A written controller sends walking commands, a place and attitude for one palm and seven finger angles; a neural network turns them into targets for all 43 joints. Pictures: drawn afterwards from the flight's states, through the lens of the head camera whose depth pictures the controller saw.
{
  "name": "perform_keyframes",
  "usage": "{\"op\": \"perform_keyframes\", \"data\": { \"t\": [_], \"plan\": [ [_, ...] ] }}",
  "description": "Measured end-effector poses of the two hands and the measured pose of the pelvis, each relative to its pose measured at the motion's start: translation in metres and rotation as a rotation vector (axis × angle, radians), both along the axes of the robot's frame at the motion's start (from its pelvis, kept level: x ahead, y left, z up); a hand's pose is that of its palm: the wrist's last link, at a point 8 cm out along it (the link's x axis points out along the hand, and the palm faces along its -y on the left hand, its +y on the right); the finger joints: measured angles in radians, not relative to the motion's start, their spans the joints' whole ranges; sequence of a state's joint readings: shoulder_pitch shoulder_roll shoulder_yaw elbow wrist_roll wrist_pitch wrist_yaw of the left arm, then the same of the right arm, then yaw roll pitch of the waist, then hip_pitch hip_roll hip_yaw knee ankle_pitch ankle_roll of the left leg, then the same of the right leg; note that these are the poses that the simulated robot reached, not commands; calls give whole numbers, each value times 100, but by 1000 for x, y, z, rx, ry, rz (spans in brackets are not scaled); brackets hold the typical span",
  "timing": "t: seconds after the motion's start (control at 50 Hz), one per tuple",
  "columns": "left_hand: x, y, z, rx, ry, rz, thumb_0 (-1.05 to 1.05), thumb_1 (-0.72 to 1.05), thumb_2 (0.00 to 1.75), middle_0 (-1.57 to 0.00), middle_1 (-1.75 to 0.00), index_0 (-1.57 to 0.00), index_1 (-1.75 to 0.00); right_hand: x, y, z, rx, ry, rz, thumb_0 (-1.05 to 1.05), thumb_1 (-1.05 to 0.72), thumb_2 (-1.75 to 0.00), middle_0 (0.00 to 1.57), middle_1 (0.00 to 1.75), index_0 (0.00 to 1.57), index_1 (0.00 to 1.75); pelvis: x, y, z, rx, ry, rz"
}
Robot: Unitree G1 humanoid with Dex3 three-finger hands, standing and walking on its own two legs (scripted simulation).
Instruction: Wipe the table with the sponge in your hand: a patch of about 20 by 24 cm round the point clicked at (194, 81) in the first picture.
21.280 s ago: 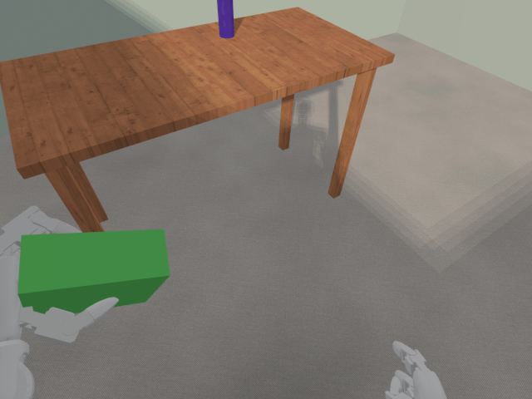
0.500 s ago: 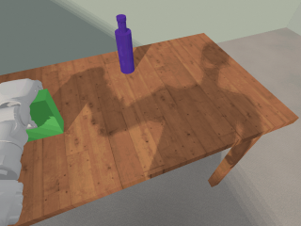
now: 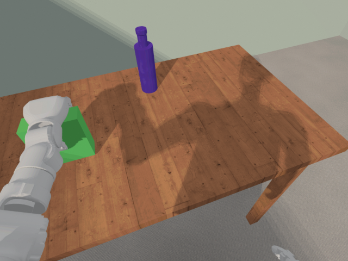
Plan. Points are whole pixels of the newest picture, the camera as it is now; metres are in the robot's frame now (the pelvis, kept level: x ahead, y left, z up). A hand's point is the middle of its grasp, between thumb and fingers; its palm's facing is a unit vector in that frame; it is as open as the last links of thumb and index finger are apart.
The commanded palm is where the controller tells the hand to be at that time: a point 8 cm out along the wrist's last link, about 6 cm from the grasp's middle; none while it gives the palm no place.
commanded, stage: wipe back along the middle lane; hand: left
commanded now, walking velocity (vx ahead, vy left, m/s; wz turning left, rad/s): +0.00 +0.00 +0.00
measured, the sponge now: (64, 143) +0.38 +0.32 +0.04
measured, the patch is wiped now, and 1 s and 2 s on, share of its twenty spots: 0.50 0.70 0.80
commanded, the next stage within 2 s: slide across to the third lane in 1.60 s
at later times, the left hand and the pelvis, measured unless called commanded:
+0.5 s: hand (59, 136) +0.36 +0.30 +0.09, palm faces -0.03 +0.01 -1.00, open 10.0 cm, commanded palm +0.33 +0.28 +0.12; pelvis +0.01 +0.00 +0.00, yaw +0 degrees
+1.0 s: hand (63, 154) +0.31 +0.27 +0.09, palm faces +0.04 -0.02 -1.00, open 10.0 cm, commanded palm +0.27 +0.25 +0.12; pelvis +0.01 +0.00 +0.00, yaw +0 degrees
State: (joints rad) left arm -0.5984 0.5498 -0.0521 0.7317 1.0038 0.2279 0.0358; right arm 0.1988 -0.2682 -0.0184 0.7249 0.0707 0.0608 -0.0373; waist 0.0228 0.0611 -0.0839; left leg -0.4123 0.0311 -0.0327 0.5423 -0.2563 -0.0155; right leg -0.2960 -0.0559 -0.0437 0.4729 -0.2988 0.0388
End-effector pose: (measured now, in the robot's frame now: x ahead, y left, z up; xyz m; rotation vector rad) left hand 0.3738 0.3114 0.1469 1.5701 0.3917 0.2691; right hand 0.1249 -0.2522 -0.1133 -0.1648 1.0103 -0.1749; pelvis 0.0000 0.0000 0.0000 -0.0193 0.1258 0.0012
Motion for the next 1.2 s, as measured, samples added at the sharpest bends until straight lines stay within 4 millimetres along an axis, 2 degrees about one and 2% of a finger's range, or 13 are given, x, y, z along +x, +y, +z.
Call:
{"op": "perform_keyframes", "data": {
  "t": [0.2, 0.34, 0.52, 0.88, 1.08, 1.2],
  "plan": [
    [-10, -7, -1, 6, -22, 5, -1, -51, 112, -72, -138, -71, -144, 8, -10, 2, 6, -11, -12, 1, -91, -90, 20, 30, 20, 30, 7, -4, 1, 4, -12, -8],
    [-21, -12, -2, 1, -42, 5, -1, -49, 111, -69, -140, -69, -145, 23, -11, 7, 9, -45, 0, 1, -91, -90, 20, 30, 20, 30, 9, -5, 1, 5, -24, -8],
    [-31, -18, -3, -1, -48, -5, 0, -47, 110, -68, -141, -68, -146, 44, -1, 15, 23, -107, 29, 1, -91, -90, 20, 30, 20, 30, 9, -3, 0, 6, -36, -8],
    [-70, -40, -3, -24, -110, -19, 2, -48, 108, -66, -142, -71, -142, 82, 29, 23, 89, -205, 116, 1, -91, -90, 20, 30, 20, 30, 10, -1, 0, 12, -63, -8],
    [-90, -51, -3, -32, -115, -17, 2, -48, 108, -66, -142, -71, -141, 95, 28, 32, 92, -262, 142, 1, -91, -90, 20, 30, 20, 30, 8, -6, -1, 14, -81, -7],
    [-103, -59, -3, -40, -124, -24, 2, -48, 108, -65, -143, -72, -141, 94, 25, 32, 94, -270, 148, 1, -91, -90, 20, 30, 21, 30, 7, -10, -1, 16, -90, -8]
  ]
}}
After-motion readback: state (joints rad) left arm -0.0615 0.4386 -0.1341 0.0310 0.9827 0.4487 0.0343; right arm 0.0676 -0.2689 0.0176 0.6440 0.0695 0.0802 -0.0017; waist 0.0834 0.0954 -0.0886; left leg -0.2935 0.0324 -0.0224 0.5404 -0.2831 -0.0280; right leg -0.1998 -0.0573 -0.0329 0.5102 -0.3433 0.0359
